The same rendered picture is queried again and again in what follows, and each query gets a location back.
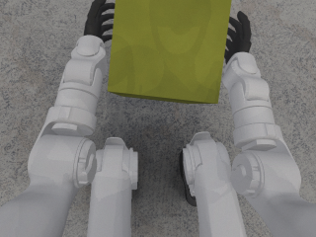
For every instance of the robot right foot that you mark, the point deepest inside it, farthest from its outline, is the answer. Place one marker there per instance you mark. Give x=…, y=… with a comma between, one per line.
x=190, y=199

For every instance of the left robot upper arm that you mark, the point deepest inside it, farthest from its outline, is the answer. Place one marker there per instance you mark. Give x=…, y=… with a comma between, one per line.
x=59, y=166

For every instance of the carton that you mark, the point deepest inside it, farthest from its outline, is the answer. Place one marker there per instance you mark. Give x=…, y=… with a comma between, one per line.
x=169, y=50

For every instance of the right robot hand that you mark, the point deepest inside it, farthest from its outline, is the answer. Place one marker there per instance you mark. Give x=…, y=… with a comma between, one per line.
x=241, y=38

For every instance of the right robot upper arm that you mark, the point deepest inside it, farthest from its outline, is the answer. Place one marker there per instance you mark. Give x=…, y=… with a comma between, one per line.
x=270, y=182

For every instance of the right robot forearm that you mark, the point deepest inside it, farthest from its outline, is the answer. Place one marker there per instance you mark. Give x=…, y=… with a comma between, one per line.
x=249, y=97

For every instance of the left robot hand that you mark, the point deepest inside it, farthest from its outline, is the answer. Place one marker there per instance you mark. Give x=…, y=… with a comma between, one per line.
x=93, y=25

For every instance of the left robot forearm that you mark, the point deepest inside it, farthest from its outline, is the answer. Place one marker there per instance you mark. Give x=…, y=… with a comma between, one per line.
x=79, y=92

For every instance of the robot left thigh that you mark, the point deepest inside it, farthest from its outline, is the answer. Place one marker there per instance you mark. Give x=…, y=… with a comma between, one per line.
x=111, y=193

